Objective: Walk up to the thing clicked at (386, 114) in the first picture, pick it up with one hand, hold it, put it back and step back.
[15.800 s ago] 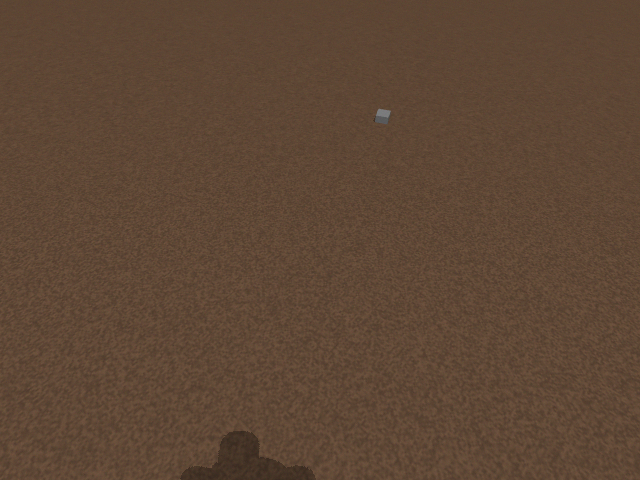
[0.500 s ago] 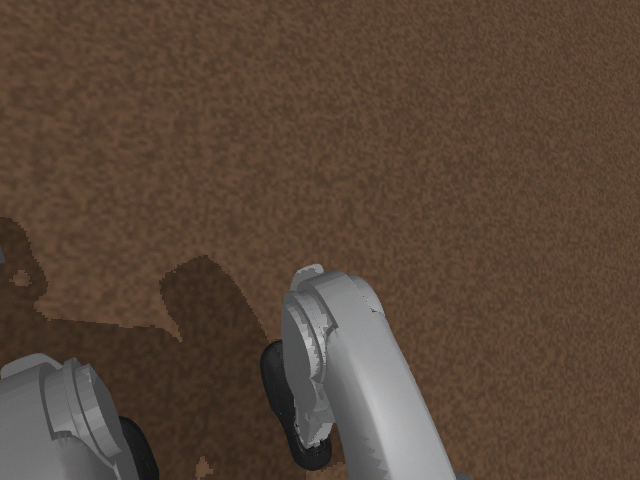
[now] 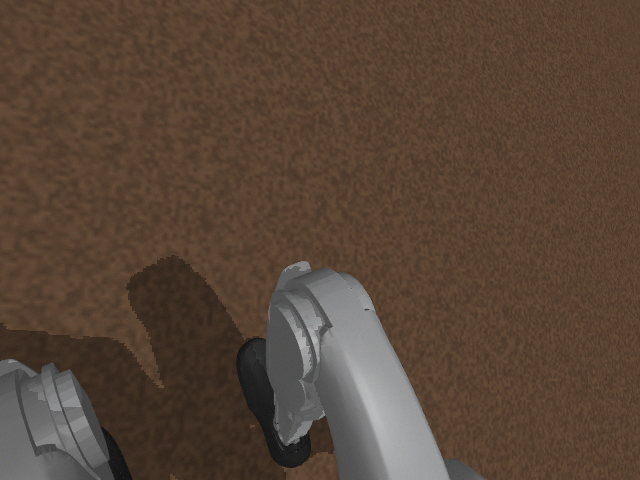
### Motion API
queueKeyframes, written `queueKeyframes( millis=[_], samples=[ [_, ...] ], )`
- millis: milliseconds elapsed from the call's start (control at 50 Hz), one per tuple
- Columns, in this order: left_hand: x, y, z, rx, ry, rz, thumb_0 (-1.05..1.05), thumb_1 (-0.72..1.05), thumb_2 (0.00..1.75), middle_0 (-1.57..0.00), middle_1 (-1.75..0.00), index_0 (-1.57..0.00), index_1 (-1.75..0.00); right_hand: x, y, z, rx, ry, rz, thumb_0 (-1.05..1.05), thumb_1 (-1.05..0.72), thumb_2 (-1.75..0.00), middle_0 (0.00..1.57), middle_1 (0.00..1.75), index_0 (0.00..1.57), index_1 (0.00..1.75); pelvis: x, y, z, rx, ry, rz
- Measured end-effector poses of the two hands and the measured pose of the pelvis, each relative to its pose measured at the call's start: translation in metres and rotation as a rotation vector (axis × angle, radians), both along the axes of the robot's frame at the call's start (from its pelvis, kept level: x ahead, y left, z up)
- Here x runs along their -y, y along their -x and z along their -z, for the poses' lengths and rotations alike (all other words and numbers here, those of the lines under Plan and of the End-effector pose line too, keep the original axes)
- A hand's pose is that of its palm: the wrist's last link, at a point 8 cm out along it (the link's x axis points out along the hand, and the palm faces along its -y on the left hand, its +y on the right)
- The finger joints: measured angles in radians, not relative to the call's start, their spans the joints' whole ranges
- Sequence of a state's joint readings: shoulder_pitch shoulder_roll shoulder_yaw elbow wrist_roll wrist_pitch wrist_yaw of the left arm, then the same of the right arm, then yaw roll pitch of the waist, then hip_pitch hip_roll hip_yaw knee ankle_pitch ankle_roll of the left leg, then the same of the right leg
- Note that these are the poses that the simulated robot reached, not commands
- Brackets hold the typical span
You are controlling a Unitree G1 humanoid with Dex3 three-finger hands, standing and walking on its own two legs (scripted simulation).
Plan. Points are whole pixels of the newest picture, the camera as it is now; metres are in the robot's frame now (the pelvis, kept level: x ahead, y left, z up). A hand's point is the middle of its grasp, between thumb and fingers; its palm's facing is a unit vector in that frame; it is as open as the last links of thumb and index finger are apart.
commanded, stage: rest palm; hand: left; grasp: from above
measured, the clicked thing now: out of the picture +0.46 +0.29 -0.28
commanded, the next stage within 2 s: close in 0.32 s
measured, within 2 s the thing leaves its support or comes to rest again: neither
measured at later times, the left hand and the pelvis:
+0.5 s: hand out of the picture +0.44 +0.30 -0.26, palm faces -0.48 -0.22 -0.85, open 13.5 cm; pelvis +0.00 +0.00 +0.00, yaw -1 degrees
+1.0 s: hand out of the picture +0.44 +0.31 -0.26, palm faces -0.49 -0.21 -0.85, open 12.8 cm; pelvis +0.00 +0.00 +0.00, yaw -1 degrees
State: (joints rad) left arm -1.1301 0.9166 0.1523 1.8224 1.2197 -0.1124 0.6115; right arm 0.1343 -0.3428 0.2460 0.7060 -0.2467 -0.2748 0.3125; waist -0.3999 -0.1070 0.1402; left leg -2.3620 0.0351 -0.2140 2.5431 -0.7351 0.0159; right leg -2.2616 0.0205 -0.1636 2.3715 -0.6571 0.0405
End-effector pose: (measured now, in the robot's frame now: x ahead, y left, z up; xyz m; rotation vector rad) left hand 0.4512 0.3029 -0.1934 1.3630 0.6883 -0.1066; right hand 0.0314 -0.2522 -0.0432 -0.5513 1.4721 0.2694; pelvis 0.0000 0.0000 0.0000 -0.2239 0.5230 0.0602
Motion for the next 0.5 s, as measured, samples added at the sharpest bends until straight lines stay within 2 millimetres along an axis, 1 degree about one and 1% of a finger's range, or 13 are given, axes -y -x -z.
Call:
queueKeyframes(
  millis=[140,280,380,500],
  samples=[
    [0.001,0.002,0.003,-0.018,-0.004,-0.021,0.0,-0.47,0.93,-0.07,-1.02,-0.1,-0.99,-0.005,0.001,0.004,-0.007,-0.025,0.008,0.0,-0.92,-0.91,0.19,0.29,0.2,0.3,0.001,0.0,-0.001,-0.003,0.0,0.005],
    [-0.006,0.008,0.007,-0.046,0.01,-0.03,0.0,-0.46,0.92,-0.07,-1.02,-0.1,-1.0,-0.005,0.001,0.005,0.005,-0.018,0.005,0.0,-0.93,-0.91,0.19,0.29,0.2,0.3,0.001,0.002,0.0,0.014,0.004,0.004],
    [-0.006,0.01,0.011,-0.05,0.022,0.009,0.0,-0.45,0.94,-0.08,-1.04,-0.11,-1.01,-0.006,0.004,0.003,-0.008,-0.008,-0.007,0.0,-0.92,-0.91,0.19,0.29,0.2,0.3,0.0,0.003,0.001,0.022,0.008,0.005],
    [-0.002,0.004,0.012,-0.015,0.025,0.069,-0.01,-0.43,0.97,-0.09,-1.05,-0.12,-1.03,-0.007,0.001,-0.002,-0.018,0.005,-0.03,0.0,-0.92,-0.9,0.19,0.29,0.2,0.3,0.0,0.001,0.0,0.022,0.016,0.007]
  ],
)
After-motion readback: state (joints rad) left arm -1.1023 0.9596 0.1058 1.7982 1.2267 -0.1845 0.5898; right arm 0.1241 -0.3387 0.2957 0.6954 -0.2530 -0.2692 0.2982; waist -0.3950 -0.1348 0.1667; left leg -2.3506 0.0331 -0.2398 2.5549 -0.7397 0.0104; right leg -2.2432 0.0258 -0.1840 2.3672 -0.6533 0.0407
